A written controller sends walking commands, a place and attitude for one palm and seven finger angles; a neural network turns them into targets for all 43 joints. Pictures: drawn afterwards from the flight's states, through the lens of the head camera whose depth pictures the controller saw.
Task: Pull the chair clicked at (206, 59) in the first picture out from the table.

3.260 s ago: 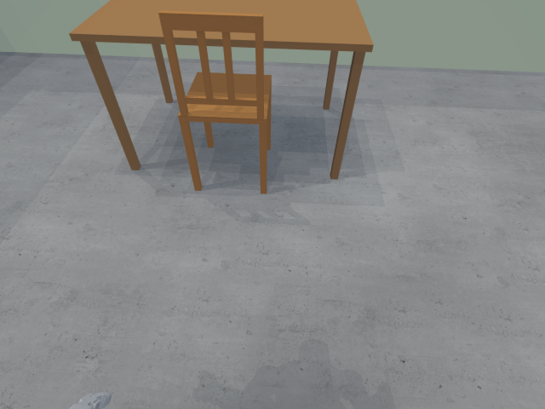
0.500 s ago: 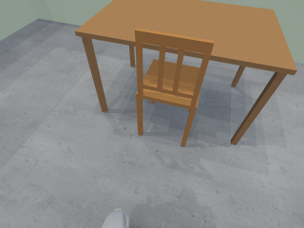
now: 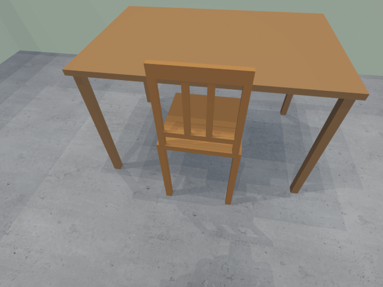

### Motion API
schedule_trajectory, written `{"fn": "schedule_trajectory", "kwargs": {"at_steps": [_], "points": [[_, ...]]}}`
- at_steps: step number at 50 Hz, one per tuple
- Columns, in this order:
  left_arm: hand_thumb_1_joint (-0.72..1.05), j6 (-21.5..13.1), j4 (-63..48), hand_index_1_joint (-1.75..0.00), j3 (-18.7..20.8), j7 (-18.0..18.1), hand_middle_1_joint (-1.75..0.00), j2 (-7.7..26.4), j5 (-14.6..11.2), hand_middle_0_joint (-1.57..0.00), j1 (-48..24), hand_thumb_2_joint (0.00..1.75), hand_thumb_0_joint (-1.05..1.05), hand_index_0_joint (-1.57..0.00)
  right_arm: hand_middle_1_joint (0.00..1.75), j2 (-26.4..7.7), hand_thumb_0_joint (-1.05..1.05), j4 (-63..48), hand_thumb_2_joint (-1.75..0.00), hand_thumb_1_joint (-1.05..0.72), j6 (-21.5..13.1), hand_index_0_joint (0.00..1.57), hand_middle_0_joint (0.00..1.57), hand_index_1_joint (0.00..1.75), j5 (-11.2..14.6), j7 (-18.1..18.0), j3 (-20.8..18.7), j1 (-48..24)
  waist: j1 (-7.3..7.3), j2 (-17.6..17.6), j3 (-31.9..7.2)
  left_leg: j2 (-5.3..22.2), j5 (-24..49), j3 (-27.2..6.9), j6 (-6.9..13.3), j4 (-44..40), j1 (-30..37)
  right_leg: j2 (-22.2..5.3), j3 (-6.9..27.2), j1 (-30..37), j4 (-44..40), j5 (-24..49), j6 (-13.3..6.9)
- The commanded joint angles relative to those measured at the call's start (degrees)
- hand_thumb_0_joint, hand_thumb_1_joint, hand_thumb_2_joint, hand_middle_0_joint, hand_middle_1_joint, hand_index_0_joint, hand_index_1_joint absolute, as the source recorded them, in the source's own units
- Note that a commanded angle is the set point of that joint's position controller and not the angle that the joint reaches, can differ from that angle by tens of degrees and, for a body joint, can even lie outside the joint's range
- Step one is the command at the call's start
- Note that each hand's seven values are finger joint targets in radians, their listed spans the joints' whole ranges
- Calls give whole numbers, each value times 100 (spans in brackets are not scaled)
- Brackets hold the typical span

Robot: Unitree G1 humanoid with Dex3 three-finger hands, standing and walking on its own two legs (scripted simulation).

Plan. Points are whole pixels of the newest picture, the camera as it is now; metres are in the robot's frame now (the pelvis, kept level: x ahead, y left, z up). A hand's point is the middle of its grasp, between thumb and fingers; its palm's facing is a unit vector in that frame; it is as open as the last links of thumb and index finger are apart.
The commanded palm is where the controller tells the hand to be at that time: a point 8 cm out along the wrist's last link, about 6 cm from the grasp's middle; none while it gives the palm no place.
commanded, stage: take the last steps up to it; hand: left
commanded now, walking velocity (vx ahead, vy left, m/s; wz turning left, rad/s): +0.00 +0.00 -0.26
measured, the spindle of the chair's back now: (186, 109) +0.73 +0.09 -0.09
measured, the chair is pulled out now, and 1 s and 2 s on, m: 0.00 0.00 0.00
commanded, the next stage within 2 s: come to a stop and stand still in 0.90 s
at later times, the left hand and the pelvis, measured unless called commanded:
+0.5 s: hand out of the picture +0.14 +0.17 -0.16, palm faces -0.05 -0.99 -0.16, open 7.4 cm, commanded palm none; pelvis +0.08 -0.01 +0.02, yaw -5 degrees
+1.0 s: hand (174, 256) +0.23 +0.07 -0.16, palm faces -0.02 -0.99 -0.17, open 7.3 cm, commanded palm none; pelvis +0.21 -0.09 +0.02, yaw -5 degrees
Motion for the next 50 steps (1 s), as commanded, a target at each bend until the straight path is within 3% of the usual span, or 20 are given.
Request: {"fn": "schedule_trajectory", "kwargs": {"at_steps": [1, 5, 9, 12, 13, 14, 15, 16, 18, 21, 23, 28, 31, 32, 33, 34, 36, 37, 40, 50], "points": [[90, -30, -142, -30, 114, 41, -30, 1117, -8, -20, 708, 90, 0, -20, 30, -250, 0, -560, -90, -90, 52, 20, 20, 30, 38, 10, -52, -160, 141, -1262, 57, -94, -1436, -935, -117, 1652, -1008, -1806, 2355, 234, -2337, 1160, -1109], [90, -46, -288, -30, 136, 76, -30, 864, -7, -20, 93, 90, 0, -20, 30, -281, 0, -325, -90, -90, -3, 20, 20, 30, -3, 29, -43, 370, -131, -1006, -119, -101, -768, -1117, -120, 1829, -1036, -1198, 1503, 612, -2074, 1261, -1007], [90, -91, -191, -30, 179, -8, -30, 976, -8, -20, 383, 90, 0, -20, 30, -190, 0, -342, -90, -90, -150, 20, 20, 30, -34, 67, -4, 435, 31, -749, -283, -268, -758, -845, -85, 558, -642, -1039, 1520, 936, -2054, 432, -1066], [90, -87, -106, -30, 184, -61, -30, 918, -74, -20, 255, 90, 0, -20, 30, -138, 0, -110, -90, -90, -262, 20, 20, 30, -44, 29, 26, 1108, -229, -674, -313, -388, -29, -645, -36, -930, 519, -694, 1281, 488, -1683, -405, -808], [90, -72, -135, -30, 141, -98, -30, 753, -118, -20, 155, 90, 0, -20, 30, -264, 0, 13, -90, -90, -306, 20, 20, 30, -50, -5, 27, 1388, -335, -296, -196, -212, 4, -911, 18, -1367, 1071, -429, 1114, -119, -1269, -749, -609], [90, -73, -234, -30, 84, -149, -30, 423, -138, -20, 77, 90, 0, -20, 30, -648, 0, 78, -90, -90, -356, 20, 20, 30, -100, -33, -52, 1728, -487, 997, -91, 761, -591, -2395, 354, -2103, 1472, 124, 623, -1017, -102, -899, -314], [90, -93, -424, -30, 49, -177, -30, 290, -89, -20, -253, 90, 0, -20, 30, -1044, 0, 43, -90, -90, -325, 20, 20, 30, -131, -68, -156, 1981, -635, 1659, 324, 1815, -1049, -3649, 875, -2801, 1451, 425, 27, -1932, 1034, -1422, -122], [90, -97, -558, -30, 103, -204, -30, 450, -21, -20, -560, 90, 0, -20, 30, -1067, 0, 0, -90, -90, -295, 20, 20, 30, -136, -89, -141, 1931, -636, 1089, 638, 2051, -1164, -3822, 1158, -2964, 1143, 128, 467, -2190, 1758, -1282, -173], [90, -59, -380, -30, 146, -251, -30, 500, 34, -20, -484, 90, 0, -20, 30, -652, 0, -37, -90, -90, -355, 20, 20, 30, -104, -92, -40, 1526, -420, 932, 901, 1595, -1133, -3008, 984, -3005, 672, -94, 623, -2129, 2342, -702, -166], [90, -101, -236, -30, 86, -312, -30, 295, -11, -20, -321, 90, 0, -20, 30, -503, 0, 8, -90, -90, -475, 20, 20, 30, -85, -107, 16, 1544, -288, 636, 705, 1137, 886, -1919, 888, -2717, 1096, -167, 436, -2020, 2192, -70, -21], [90, -105, -229, -30, 31, -307, -30, 181, -36, -20, -430, 90, 0, -20, 30, -536, 0, 102, -90, -90, -507, 20, 20, 30, -92, -122, 4, 1740, -311, 528, 531, 1066, 2039, -1508, 885, -2503, 1377, -180, 249, -1825, 1673, -71, 35], [90, -166, -294, -30, -13, -299, -30, 107, -57, -20, -688, 90, 0, -20, 30, -672, 0, 253, -90, -90, -435, 20, 20, 30, -117, -63, -76, 1836, -436, 812, 386, 1025, 2294, -1123, 802, -2049, 1247, 42, -223, -856, 154, -107, -76], [90, -253, 129, -30, 103, -260, -30, 395, -22, -20, 470, 90, 0, -20, 30, -638, 0, 258, -90, -90, -401, 20, 20, 30, -39, -28, -81, 1618, 134, 327, -110, 627, 2159, -719, 478, -743, 527, 300, -367, 1106, -755, 655, -208], [90, -308, 333, -30, 201, -203, -30, 840, -5, -20, 1182, 90, 0, -20, 30, -438, 0, 230, -90, -90, -419, 20, 20, 30, 18, 32, -40, 1575, 478, -513, -523, 321, 1294, -462, 303, 444, -398, -392, 537, 2278, -993, 395, -439], [90, -331, 433, -30, 357, -133, -30, 1488, -26, -20, 1734, 90, 0, -20, 30, -70, 0, 36, -90, -90, -428, 20, 20, 30, 72, 52, 48, 1677, 547, -1985, -978, -399, -1413, -368, 93, 2233, -1526, -1933, 2832, 2957, -1835, 439, -1018], [90, -307, 441, -30, 313, -101, -30, 1468, -116, -20, 1735, 90, 0, -20, 30, -271, 0, -62, -90, -90, -373, 20, 20, 30, 51, 24, 9, 1322, 548, -1368, -829, -327, -1660, -1112, 204, 3190, -1720, -2072, 3126, 2489, -2259, 536, -1241], [90, -320, 270, -30, 189, -68, -30, 941, -115, -20, 751, 90, 0, -20, 30, -189, 0, 27, -90, -90, -363, 20, 20, 30, 22, 32, -48, 1107, 200, -1001, -160, 19, -712, -1357, 246, 3637, -1763, -1756, 2434, 1304, -2416, 202, -1120], [90, -331, 181, -30, 122, -33, -30, 748, -114, -20, 447, 90, 0, -20, 30, -119, 0, 70, -90, -90, -334, 20, 20, 30, -5, 34, -48, 1137, 6, -512, -41, 128, -365, -1413, 219, 3507, -1600, -1593, 1930, 1010, -2380, 695, -1061], [90, -441, 176, -30, -9, 7, -30, 372, -55, -20, 362, 90, 0, -20, 30, 108, 0, 193, -90, -90, -231, 20, 20, 30, -46, 36, -1, 1371, -294, -370, -46, 101, 16, -1266, 61, 2906, -1259, -1255, 832, 649, -2293, 2460, -936], [90, -423, 441, -30, -77, 28, -30, 543, -21, -20, 761, 90, 0, -20, 30, 26, 0, -135, -90, -90, -243, 20, 20, 30, -6, 115, 63, 289, -71, -492, 25, -143, 76, -1004, -1, 585, -981, -1253, 783, 1187, -2221, 2849, -1052]]}}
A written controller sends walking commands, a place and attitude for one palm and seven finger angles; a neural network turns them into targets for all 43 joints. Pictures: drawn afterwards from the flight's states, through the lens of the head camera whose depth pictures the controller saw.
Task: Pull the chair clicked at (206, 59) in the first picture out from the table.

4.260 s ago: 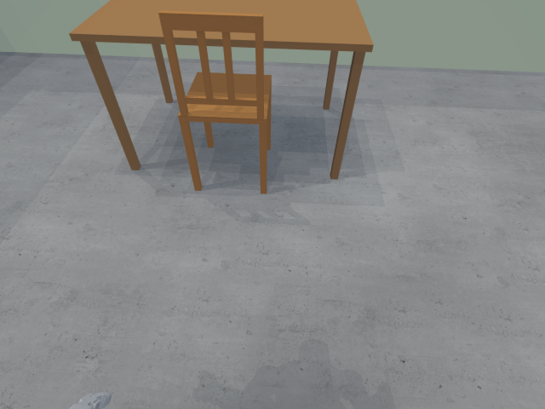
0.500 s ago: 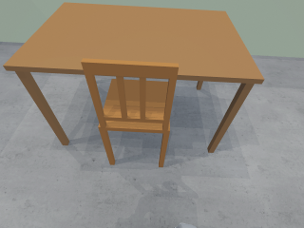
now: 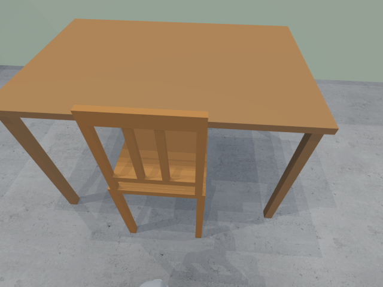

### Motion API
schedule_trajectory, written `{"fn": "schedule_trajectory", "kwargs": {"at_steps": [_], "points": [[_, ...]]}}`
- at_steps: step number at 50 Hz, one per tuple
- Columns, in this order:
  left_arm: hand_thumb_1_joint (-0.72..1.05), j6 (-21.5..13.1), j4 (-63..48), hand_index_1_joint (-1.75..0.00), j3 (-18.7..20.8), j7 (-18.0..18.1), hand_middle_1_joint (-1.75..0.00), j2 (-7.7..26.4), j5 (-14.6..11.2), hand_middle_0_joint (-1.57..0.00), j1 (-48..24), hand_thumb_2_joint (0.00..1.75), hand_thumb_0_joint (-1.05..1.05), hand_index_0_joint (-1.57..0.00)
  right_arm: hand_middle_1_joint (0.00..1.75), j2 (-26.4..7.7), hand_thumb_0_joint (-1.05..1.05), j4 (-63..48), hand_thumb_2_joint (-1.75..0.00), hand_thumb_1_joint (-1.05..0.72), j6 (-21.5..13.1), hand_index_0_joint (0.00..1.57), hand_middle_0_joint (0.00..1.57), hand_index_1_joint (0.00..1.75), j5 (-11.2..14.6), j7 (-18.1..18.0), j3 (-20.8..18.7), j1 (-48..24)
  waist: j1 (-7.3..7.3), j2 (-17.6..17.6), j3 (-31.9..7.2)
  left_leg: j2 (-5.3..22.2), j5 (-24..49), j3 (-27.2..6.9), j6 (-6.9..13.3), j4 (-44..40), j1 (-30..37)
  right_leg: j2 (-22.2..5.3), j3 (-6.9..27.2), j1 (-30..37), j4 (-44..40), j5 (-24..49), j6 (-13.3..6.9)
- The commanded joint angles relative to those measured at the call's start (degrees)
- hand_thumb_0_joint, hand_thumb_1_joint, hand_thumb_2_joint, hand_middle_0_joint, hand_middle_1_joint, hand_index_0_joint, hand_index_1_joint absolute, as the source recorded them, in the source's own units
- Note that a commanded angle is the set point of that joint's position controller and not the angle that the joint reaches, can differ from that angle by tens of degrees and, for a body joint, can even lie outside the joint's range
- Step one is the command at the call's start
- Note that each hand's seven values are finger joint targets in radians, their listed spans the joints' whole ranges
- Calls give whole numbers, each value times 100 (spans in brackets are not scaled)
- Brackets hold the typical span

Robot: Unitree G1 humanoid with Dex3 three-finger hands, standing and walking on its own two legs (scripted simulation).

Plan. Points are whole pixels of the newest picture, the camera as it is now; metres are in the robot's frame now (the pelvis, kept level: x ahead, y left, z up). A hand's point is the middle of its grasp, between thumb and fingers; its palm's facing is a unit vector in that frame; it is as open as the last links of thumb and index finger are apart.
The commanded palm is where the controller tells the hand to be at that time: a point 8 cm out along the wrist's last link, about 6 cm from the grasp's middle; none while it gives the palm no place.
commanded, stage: come to a stop and stand still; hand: left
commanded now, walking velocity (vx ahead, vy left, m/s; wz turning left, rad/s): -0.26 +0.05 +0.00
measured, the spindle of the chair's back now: (134, 154) +0.51 +0.22 -0.10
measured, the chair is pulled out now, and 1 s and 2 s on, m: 0.00 0.00 0.00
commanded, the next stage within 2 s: none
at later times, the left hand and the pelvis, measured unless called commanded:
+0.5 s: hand out of the picture +0.01 +0.20 -0.18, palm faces +0.02 -0.97 -0.24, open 7.4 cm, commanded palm none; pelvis +0.02 +0.01 +0.00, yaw -3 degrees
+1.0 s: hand out of the picture +0.01 +0.12 -0.18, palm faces +0.02 -0.99 -0.14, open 7.4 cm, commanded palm none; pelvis +0.04 -0.02 +0.00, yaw -2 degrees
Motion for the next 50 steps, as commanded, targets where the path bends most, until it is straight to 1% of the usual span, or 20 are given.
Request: {"fn": "schedule_trajectory", "kwargs": {"at_steps": [1, 3, 4, 5, 6, 7, 10, 12, 15, 16, 19, 22, 24, 26, 28, 33, 35, 37, 41, 50], "points": [[90, -58, -30, -30, 95, 56, -30, 751, 12, -20, 433, 90, 0, -20, 30, 19, 0, -131, -90, -90, -86, 20, 20, 30, 5, 23, 94, 227, 5, -588, 101, -49, 10, -77, -14, -928, 470, -1834, 1252, 94, -489, 2707, -594], [90, 5, 34, -30, 26, 85, -30, 648, -30, -20, 342, 90, 0, -20, 30, 67, 0, 6, -90, -90, -97, 20, 20, 30, 26, -46, 169, 399, -108, -512, 84, -150, 821, -103, -55, -1811, 1342, -1525, 982, -206, -100, 2933, -293], [90, 32, 81, -30, -8, 101, -30, 576, -50, -20, 358, 90, 0, -20, 30, -1, 0, 83, -90, -90, -126, 20, 20, 30, 27, -74, 185, 609, -175, -323, -76, -79, 1950, -232, -13, -2296, 1855, -1282, 882, -258, 248, 2785, -50], [90, 68, 100, -30, -37, 131, -30, 448, -74, -20, 498, 90, 0, -20, 30, -220, 0, 120, -90, -90, -181, 20, 20, 30, 12, -123, 164, 783, -135, -32, -329, 352, 3650, -525, 152, -2283, 2298, -1025, 834, -330, 504, 2083, 214], [90, 118, 123, -30, -77, 175, -30, 315, -97, -20, 648, 90, 0, -20, 30, -438, 0, 134, -90, -90, -166, 20, 20, 30, 29, -174, 152, 765, -41, 299, -377, 787, 4764, -835, 412, -2159, 2428, -880, 769, -419, 423, 1030, 384], [90, 184, 143, -30, -98, 209, -30, 299, -54, -20, 737, 90, 0, -20, 30, -511, 0, 131, -90, -90, -103, 20, 20, 30, 47, -191, 118, 658, 4, 226, -92, 908, 4730, -799, 538, -2193, 2252, -792, 766, -445, 333, 344, 419], [90, 325, 220, -30, -72, 209, -30, 479, -75, -20, 780, 90, 0, -20, 30, -404, 0, 36, -90, -90, -14, 20, 20, 30, 113, -266, 158, 272, 77, 630, 153, 791, 3773, -966, 562, -2756, 1815, -827, 809, -272, 308, -31, 497], [90, 355, 189, -30, -42, 193, -30, 512, -51, -20, 816, 90, 0, -20, 30, -422, 0, -12, -90, -90, 27, 20, 20, 30, 104, -278, 106, 206, 90, 220, 230, 761, 3568, -972, 571, -2713, 1818, -832, 850, -329, 328, 215, 458], [90, 410, 53, -30, 17, 175, -30, 553, -17, -20, 767, 90, 0, -20, 30, -574, 0, -63, -90, -90, 76, 20, 20, 30, 81, -283, 0, 303, 1, 62, -171, 827, 3332, -990, 587, -2665, 2059, -812, 872, -448, 552, 250, 437], [90, 427, 12, -30, 29, 169, -30, 545, -13, -20, 755, 90, 0, -20, 30, -604, 0, -72, -90, -90, 87, 20, 20, 30, 74, -285, -27, 315, 5, 160, -290, 878, 3209, -1051, 632, -2710, 2055, -787, 863, -460, 671, 90, 433], [90, 463, -82, -30, 46, 145, -30, 512, 17, -20, 789, 90, 0, -20, 30, -621, 0, -105, -90, -90, 97, 20, 20, 30, 55, -264, -56, 228, 50, 87, -424, 947, 2234, -1145, 708, -2925, 1725, -730, 892, -407, 861, -317, 405], [90, 438, -77, -30, 24, 129, -30, 516, 33, -20, 798, 90, 0, -20, 30, -512, 0, -112, -90, -90, 103, 20, 20, 30, 48, -198, -19, 117, 104, -197, -373, 709, 779, -1034, 556, -3049, 1293, -801, 1016, -187, 433, -244, 352], [90, 386, -104, -30, -9, 126, -30, 600, 25, -20, 586, 90, 0, -20, 30, -370, 0, -78, -90, -90, 139, 20, 20, 30, 48, -139, 27, 142, -8, -527, -64, 318, 147, -728, 275, -2899, 1267, -1036, 1349, -526, -114, -491, 239], [90, 326, -89, -30, -54, 124, -30, 695, -16, -20, 328, 90, 0, -20, 30, -208, 0, 48, -90, -90, 161, 20, 20, 30, 49, -99, 96, 290, -132, -701, 139, 119, 331, -500, 129, -2659, 1636, -1283, 1565, -1006, -497, -892, 132], [90, 301, -54, -30, -91, 125, -30, 721, -43, -20, 226, 90, 0, -20, 30, -155, 0, 214, -90, -90, 168, 20, 20, 30, 40, -82, 156, 475, -184, -594, 345, 101, 454, -499, 106, -2675, 1772, -1252, 1572, -1206, -708, -1247, 143], [90, 300, 105, -30, -130, 134, -30, 701, -79, -20, 411, 90, 0, -20, 30, -124, 0, 454, -90, -90, 159, 20, 20, 30, 33, -86, 250, 756, -90, -274, 807, 118, 425, -519, 101, -2870, 1498, -1120, 1437, -1114, -748, -1307, 218], [90, 297, 151, -30, -134, 141, -30, 672, -89, -20, 446, 90, 0, -20, 30, -83, 0, 517, -90, -90, 157, 20, 20, 30, 26, -95, 270, 898, -93, -199, 822, 102, 450, -506, 95, -2868, 1477, -1116, 1424, -1058, -742, -1277, 208], [90, 290, 173, -30, -134, 146, -30, 650, -94, -20, 515, 90, 0, -20, 30, -43, 0, 572, -90, -90, 155, 20, 20, 30, 37, -104, 278, 1016, -65, -313, 907, 95, 485, -485, 104, -2839, 1436, -1099, 1374, -1011, -781, -1233, 229], [90, 244, 215, -30, -145, 168, -30, 528, -114, -20, 563, 90, 0, -20, 30, 29, 0, 656, -90, -90, 105, 20, 20, 30, 33, -134, 286, 1217, -93, -287, 565, 109, 878, -442, 85, -2714, 1560, -1133, 1354, -725, -688, -655, 245], [90, 194, 368, -30, -138, 236, -30, 288, -112, -20, 870, 90, 0, -20, 30, 193, 0, 764, -90, -90, 38, 20, 20, 30, 68, -223, 290, 1377, -63, -359, 328, 130, 1342, -323, 99, -2496, 1619, -1092, 1164, -191, -408, 1206, 493]]}}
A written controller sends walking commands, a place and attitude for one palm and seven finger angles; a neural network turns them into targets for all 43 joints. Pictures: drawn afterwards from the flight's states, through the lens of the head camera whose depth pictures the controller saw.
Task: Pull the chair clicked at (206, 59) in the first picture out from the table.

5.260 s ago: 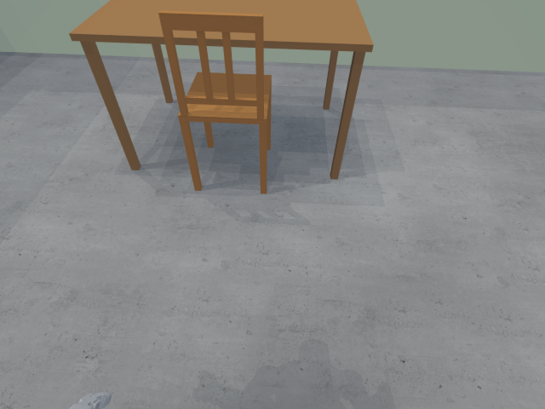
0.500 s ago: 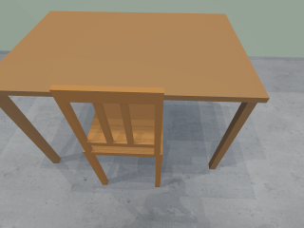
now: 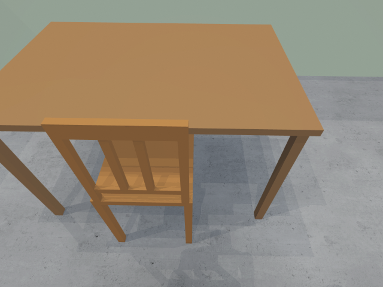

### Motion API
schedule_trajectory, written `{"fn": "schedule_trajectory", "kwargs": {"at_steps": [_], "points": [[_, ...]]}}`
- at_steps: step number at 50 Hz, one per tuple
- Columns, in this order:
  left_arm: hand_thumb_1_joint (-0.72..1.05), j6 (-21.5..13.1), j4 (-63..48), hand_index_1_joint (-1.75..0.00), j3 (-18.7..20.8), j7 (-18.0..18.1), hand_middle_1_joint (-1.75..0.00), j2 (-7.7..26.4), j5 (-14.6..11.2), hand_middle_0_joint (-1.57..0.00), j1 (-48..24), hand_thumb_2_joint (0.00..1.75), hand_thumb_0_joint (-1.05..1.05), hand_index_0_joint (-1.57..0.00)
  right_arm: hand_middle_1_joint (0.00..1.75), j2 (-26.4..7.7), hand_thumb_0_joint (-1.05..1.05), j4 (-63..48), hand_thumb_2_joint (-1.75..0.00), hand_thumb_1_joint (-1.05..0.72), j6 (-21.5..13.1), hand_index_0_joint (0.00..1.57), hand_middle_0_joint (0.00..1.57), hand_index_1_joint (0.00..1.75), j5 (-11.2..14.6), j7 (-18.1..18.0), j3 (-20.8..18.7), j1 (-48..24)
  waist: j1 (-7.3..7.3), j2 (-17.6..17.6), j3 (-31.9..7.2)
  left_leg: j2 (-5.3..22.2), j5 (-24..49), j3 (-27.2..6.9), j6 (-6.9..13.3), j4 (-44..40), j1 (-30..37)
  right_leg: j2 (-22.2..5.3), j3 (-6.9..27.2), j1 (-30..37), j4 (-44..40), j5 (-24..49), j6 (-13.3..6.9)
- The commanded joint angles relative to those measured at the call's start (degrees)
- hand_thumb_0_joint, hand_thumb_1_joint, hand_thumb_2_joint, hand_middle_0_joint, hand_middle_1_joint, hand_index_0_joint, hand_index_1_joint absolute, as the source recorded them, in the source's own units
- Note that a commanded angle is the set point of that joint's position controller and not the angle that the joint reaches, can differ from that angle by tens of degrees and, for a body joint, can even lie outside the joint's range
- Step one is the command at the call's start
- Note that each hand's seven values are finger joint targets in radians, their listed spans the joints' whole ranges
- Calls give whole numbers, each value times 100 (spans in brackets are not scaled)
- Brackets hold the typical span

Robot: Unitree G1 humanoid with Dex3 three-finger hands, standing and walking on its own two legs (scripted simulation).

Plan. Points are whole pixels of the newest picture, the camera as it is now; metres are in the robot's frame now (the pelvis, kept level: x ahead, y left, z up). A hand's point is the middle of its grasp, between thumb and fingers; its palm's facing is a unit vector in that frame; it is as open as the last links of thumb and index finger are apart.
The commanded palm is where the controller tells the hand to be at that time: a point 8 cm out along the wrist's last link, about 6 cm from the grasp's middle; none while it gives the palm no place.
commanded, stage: come to a stop and stand still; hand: left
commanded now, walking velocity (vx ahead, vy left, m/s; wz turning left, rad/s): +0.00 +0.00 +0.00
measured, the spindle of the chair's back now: (115, 165) +0.46 +0.26 -0.10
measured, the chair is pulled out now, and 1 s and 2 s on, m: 0.00 0.00 0.00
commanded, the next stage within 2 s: look again from close up in 1.14 s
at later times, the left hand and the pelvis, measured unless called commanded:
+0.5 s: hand out of the picture -0.03 +0.15 -0.18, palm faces +0.08 -0.98 -0.15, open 7.4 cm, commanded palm none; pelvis +0.03 +0.01 +0.00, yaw +0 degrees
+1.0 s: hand out of the picture -0.01 +0.18 -0.18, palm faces +0.06 -0.98 -0.17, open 7.4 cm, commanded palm none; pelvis +0.03 +0.03 +0.00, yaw +0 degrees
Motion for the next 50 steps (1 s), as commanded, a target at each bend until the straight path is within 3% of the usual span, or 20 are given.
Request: {"fn": "schedule_trajectory", "kwargs": {"at_steps": [1, 8, 13, 23, 34, 38, 50], "points": [[90, -73, 41, -30, 95, 73, -30, 539, 15, -20, 706, 90, 0, -20, 30, -377, 0, -139, -90, -90, -116, 20, 20, 30, 1, -73, -63, 329, 63, -118, 238, 314, 521, -424, 191, -45, 277, -1082, 921, -463, -581, 1833, 537], [90, -55, 88, -30, 106, 113, -30, 471, 41, -20, 892, 90, 0, -20, 30, -339, 0, -163, -90, -90, -107, 20, 20, 30, 14, -122, -67, 242, 72, -221, 288, 295, 714, -338, 230, 151, 285, -1075, 863, -318, -427, 2846, 720], [90, -32, 114, -30, 81, 106, -30, 446, 49, -20, 955, 90, 0, -20, 30, -379, 0, -184, -90, -90, -81, 20, 20, 30, 18, -132, -57, 115, 71, -223, 524, 320, 745, -390, 261, 114, 364, -1036, 867, -521, -472, 2529, 700], [90, -32, 52, -30, 95, 96, -30, 568, 40, -20, 972, 90, 0, -20, 30, -529, 0, -277, -90, -90, -123, 20, 20, 30, 10, -144, -46, -11, 92, -166, 178, 301, 1129, -381, 299, 199, 515, -1057, 839, -203, -386, 3024, 735], [90, -13, -37, -30, 77, 68, -30, 602, 31, -20, 863, 90, 0, -20, 30, -606, 0, -268, -90, -90, -151, 20, 20, 30, 1, -122, -31, 23, 100, -94, 350, 343, 1221, -556, 352, -48, 511, -997, 811, -302, -489, 1961, 559], [90, -6, -82, -30, 59, 49, -30, 595, 31, -20, 803, 90, 0, -20, 30, -655, 0, -280, -90, -90, -160, 20, 20, 30, -4, -100, -40, 55, 93, -28, 495, 358, 1036, -669, 362, -215, 453, -962, 814, -421, -587, 1193, 441], [90, -23, -115, -30, 67, 36, -30, 596, 30, -20, 798, 90, 0, -20, 30, -670, 0, -296, -90, -90, -198, 20, 20, 30, -13, -76, -46, 135, 88, -35, 327, 358, 1035, -769, 389, -371, 566, -983, 796, -442, -565, 882, 338]]}}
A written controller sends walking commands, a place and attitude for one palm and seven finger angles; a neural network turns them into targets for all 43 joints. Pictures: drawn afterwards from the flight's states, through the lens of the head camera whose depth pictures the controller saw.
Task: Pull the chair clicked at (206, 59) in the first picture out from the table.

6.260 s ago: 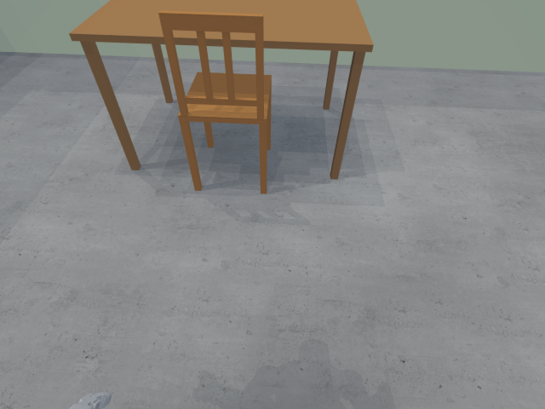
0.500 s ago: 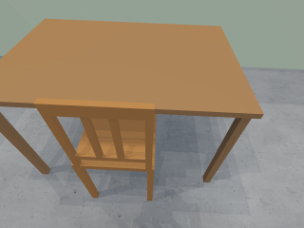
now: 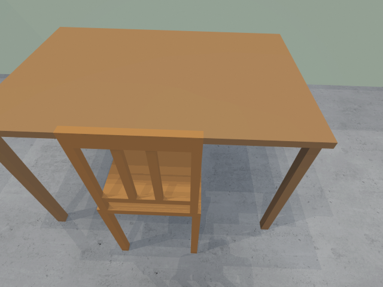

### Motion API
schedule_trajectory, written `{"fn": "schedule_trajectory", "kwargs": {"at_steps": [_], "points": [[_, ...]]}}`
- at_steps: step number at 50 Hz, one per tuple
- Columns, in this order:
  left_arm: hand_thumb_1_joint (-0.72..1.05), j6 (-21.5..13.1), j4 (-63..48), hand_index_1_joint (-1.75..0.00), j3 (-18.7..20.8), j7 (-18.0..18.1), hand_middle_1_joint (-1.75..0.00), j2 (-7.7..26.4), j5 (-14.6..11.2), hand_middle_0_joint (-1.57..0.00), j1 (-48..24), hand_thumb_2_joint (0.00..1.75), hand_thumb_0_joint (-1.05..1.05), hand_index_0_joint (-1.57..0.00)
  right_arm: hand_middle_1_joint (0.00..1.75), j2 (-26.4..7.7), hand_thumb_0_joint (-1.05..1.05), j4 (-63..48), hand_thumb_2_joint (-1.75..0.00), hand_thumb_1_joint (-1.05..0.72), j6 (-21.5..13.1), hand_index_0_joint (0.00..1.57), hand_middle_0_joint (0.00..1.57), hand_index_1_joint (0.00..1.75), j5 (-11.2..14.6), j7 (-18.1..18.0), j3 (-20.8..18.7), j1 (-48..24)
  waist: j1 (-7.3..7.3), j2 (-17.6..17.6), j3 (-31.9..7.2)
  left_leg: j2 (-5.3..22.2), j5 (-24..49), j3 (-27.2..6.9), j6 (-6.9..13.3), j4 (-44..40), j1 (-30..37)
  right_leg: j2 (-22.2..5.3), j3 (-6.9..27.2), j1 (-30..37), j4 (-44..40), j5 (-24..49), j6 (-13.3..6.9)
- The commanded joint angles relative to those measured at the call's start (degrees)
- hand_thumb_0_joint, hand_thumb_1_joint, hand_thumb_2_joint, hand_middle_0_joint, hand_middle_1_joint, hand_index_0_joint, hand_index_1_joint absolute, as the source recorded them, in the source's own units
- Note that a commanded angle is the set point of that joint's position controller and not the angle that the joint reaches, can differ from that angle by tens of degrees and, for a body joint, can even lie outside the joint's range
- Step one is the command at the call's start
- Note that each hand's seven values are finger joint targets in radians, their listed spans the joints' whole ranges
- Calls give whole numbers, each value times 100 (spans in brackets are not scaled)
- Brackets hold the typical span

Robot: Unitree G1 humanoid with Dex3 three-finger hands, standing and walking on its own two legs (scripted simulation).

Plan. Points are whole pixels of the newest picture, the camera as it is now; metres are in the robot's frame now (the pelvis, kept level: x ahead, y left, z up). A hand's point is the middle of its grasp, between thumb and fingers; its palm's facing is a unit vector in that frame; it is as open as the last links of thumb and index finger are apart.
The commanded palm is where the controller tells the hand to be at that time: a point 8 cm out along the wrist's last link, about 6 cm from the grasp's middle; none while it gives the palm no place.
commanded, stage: come to a stop and stand still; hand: left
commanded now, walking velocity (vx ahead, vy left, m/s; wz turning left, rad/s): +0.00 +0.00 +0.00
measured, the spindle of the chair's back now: (125, 174) +0.43 +0.23 -0.10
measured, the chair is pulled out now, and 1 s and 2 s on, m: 0.00 0.00 0.00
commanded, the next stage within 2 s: look again from close up in 0.14 s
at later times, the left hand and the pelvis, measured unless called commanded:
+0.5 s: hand out of the picture -0.02 +0.17 -0.18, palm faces +0.05 -0.97 -0.23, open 7.4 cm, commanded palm none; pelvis -0.01 +0.00 -0.01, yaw +1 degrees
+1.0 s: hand out of the picture +0.01 +0.18 -0.18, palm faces +0.01 -0.98 -0.21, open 7.3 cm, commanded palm none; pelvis +0.00 +0.01 -0.01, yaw +0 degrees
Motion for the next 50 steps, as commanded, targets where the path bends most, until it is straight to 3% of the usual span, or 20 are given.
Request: {"fn": "schedule_trajectory", "kwargs": {"at_steps": [1, 11, 12, 13, 14, 17, 19, 21, 22, 23, 25, 27, 28, 41, 50], "points": [[90, -46, 0, -30, 51, 13, -30, 394, 16, -20, 648, 90, 0, -20, 30, -517, 0, -113, -90, -90, -90, 20, 20, 30, -16, -32, -85, 428, -2, 60, 421, 641, 1319, -865, 139, -341, 271, -705, 718, -747, -440, 1052, 55], [90, -45, 25, -30, 47, 20, -30, 382, 22, -20, 708, 90, 0, -20, 30, -496, 0, -118, -90, -90, -80, 20, 20, 30, -9, -27, -86, 434, -3, 12, 477, 624, 1236, -865, 141, -353, 246, -719, 728, -817, -447, 1033, 62], [90, -273, -533, -30, -87, -6, -30, 1272, -34, -20, 194, 90, 0, -20, 30, -935, 0, -804, -90, -90, -97, 20, 20, 30, -21, 110, -117, -61, -191, 780, 1064, 134, 1601, -1002, 200, -97, 155, -368, 668, -1509, -46, 1199, -134], [90, -205, -550, -30, 80, -7, -30, 869, 51, -20, 396, 90, 0, -20, 30, -738, 0, -818, -90, -90, -181, 20, 20, 30, -82, 120, -301, 138, 2, 525, 817, 499, 473, -971, 132, 98, -244, -663, 752, -1608, 43, 316, -128], [90, -224, -462, -30, 62, -11, -30, 725, 77, -20, 384, 90, 0, -20, 30, -664, 0, -775, -90, -90, -186, 20, 20, 30, -95, 130, -303, 56, -54, 490, 636, 443, 190, -1004, 157, 92, -301, -710, 812, -1485, -4, 415, -216], [90, -257, -536, -30, 62, 4, -30, 714, 68, -20, 350, 90, 0, -20, 30, -591, 0, -871, -90, -90, -139, 20, 20, 30, -81, 155, -265, 123, -84, -235, 64, 412, 283, -911, 178, 433, -79, -826, 927, -1183, -112, 716, -207], [90, -259, -554, -30, 87, 21, -30, 647, 62, -20, 239, 90, 0, -20, 30, -622, 0, -866, -90, -90, -121, 20, 20, 30, -84, 155, -287, 106, -105, -499, 81, 375, 343, -871, 159, 588, -185, -897, 924, -1160, -127, 877, -180], [90, -233, -620, -30, 96, 35, -30, 652, 69, -20, 137, 90, 0, -20, 30, -696, 0, -832, -90, -90, -106, 20, 20, 30, -83, 146, -291, 112, -141, -203, 215, 412, 587, -861, 159, 617, -228, -848, 856, -1203, 23, 1135, -168], [90, -234, -629, -30, 84, 35, -30, 687, 79, -20, 199, 90, 0, -20, 30, -687, 0, -831, -90, -90, -111, 20, 20, 30, -90, 147, -255, 46, -54, -156, 142, 432, 782, -812, 165, 612, -127, -848, 881, -1113, 78, 1539, -134], [90, -233, -647, -30, 94, 46, -30, 696, 76, -20, 176, 90, 0, -20, 30, -719, 0, -835, -90, -90, -118, 20, 20, 30, -84, 135, -257, 62, -92, -95, 127, 445, 974, -831, 185, 636, -132, -824, 834, -1049, 198, 1842, -113], [90, -197, -677, -30, 123, 58, -30, 724, 77, -20, 152, 90, 0, -20, 30, -763, 0, -802, -90, -90, -107, 20, 20, 30, -72, 106, -272, 28, -72, 141, 135, 486, 1284, -863, 209, 635, -120, -775, 752, -1035, 339, 1918, -83], [90, -179, -704, -30, 106, 56, -30, 757, 83, -20, 218, 90, 0, -20, 30, -806, 0, -825, -90, -90, -101, 20, 20, 30, -70, 103, -247, -69, 8, 15, 89, 522, 1510, -831, 225, 640, -37, -762, 775, -984, 343, 2115, -39], [90, -175, -709, -30, 113, 62, -30, 772, 83, -20, 202, 90, 0, -20, 30, -814, 0, -833, -90, -90, -100, 20, 20, 30, -64, 101, -257, -92, -27, -136, 37, 517, 1535, -813, 215, 662, -18, -775, 761, -935, 374, 2285, -19], [90, -105, -863, -30, 76, 43, -30, 891, 84, -20, -31, 90, 0, -20, 30, -911, 0, -803, -90, -90, -39, 20, 20, 30, -45, 120, -238, -380, -23, 87, 156, 572, 1144, -828, 187, 292, 142, -752, 808, -1018, 113, 1489, 70], [90, -117, -780, -30, 38, 33, -30, 891, 77, -20, 18, 90, 0, -20, 30, -905, 0, -665, -90, -90, -51, 20, 20, 30, -28, 124, -208, -310, -28, -55, 86, 603, 1209, -829, 193, 161, 251, -765, 809, -921, -2, 1535, 88]]}}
